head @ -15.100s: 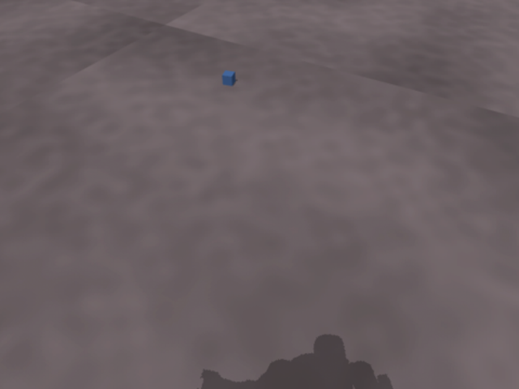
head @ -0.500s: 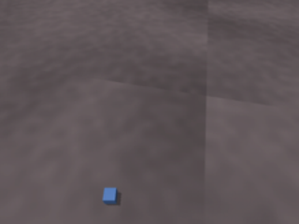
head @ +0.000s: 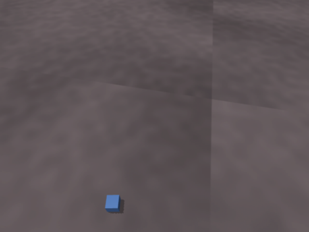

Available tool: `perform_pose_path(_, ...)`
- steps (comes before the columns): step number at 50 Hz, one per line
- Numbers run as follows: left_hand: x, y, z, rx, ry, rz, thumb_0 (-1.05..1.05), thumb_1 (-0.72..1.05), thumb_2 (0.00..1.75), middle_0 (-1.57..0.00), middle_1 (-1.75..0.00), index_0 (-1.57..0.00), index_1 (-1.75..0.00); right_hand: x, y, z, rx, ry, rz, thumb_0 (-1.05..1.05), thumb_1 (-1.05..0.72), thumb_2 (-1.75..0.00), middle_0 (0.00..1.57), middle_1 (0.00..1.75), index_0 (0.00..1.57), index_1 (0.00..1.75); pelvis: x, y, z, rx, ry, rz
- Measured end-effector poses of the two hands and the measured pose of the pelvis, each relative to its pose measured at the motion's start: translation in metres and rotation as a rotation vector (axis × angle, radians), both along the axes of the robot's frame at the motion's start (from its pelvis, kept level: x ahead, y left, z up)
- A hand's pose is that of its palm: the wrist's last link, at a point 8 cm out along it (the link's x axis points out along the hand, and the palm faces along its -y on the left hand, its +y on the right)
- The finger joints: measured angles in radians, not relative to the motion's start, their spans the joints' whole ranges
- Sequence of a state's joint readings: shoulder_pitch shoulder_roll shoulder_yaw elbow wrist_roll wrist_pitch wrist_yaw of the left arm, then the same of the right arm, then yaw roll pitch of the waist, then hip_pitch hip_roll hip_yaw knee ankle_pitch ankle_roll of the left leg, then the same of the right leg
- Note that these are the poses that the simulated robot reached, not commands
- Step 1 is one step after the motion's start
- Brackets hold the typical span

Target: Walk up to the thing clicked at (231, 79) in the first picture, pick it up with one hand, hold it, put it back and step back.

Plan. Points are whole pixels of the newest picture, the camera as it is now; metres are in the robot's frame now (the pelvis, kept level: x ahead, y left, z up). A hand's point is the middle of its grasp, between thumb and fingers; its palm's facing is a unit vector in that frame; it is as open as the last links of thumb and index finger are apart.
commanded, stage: stand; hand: left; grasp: from above
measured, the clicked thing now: (113, 203) +0.39 +0.26 -0.75
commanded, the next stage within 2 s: rise first in 0.14 s
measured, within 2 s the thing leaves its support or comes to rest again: neither
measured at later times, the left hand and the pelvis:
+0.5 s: hand (71, 230) +0.16 +0.25 -0.17, palm faces -0.02 -0.93 -0.35, open 9.5 cm; pelvis -0.02 +0.00 -0.02, yaw -2 degrees
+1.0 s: hand out of the picture +0.13 +0.27 -0.24, palm faces -0.16 -0.87 -0.46, open 14.1 cm; pelvis -0.01 +0.02 -0.09, yaw -2 degrees
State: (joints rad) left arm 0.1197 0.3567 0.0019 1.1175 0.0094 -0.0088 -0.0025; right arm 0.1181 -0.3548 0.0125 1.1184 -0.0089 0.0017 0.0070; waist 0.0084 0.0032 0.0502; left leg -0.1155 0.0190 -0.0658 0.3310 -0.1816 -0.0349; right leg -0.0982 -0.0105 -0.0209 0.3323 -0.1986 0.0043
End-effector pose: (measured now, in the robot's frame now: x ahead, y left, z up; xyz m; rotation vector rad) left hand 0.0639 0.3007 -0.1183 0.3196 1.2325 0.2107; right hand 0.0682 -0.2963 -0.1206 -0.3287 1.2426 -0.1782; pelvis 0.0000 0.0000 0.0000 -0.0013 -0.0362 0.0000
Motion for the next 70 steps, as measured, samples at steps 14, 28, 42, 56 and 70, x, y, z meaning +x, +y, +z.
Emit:
perform_pose_path(14,0.0,0.0,0.0,-0.001,-0.009,0.007,0.01,0.9,0.9,-0.2,-0.3,-0.2,-0.3,-0.002,0.002,0.0,0.002,-0.014,-0.012,0.0,-0.91,-0.9,0.2,0.3,0.2,0.3,-0.002,0.001,-0.001,0.001,0.014,-0.002)
perform_pose_path(28,0.091,-0.001,-0.018,0.025,-0.151,-0.087,0.01,0.23,0.93,-0.11,-0.81,-0.12,-0.79,0.005,0.041,-0.018,0.072,-0.2,-0.067,0.0,-0.89,-0.89,0.2,0.3,0.2,0.3,-0.014,0.005,-0.03,0.001,0.175,-0.033)
perform_pose_path(42,0.074,0.006,-0.062,0.08,-0.091,-0.147,0.0,-0.42,1.0,-0.06,-1.0,-0.05,-1.0,0.046,0.051,-0.04,0.044,-0.344,-0.003,0.01,-0.85,-0.89,0.2,0.3,0.2,0.3,-0.011,0.017,-0.072,-0.012,0.289,-0.04)
perform_pose_path(56,0.068,0.01,-0.087,0.135,-0.092,-0.236,0.0,-0.49,0.99,-0.05,-1.04,-0.05,-1.04,0.081,0.071,-0.067,0.064,-0.442,0.066,0.01,-0.86,-0.89,0.2,0.3,0.2,0.3,-0.014,0.022,-0.11,-0.03,0.384,-0.035)
perform_pose_path(70,0.069,0.019,-0.128,0.225,-0.088,-0.366,0.0,-0.46,0.94,-0.04,-1.07,-0.05,-1.05,0.079,0.07,-0.118,0.085,-0.45,0.11,0.01,-0.84,-0.88,0.2,0.3,0.2,0.3,-0.031,0.019,-0.157,-0.03,0.469,-0.028)
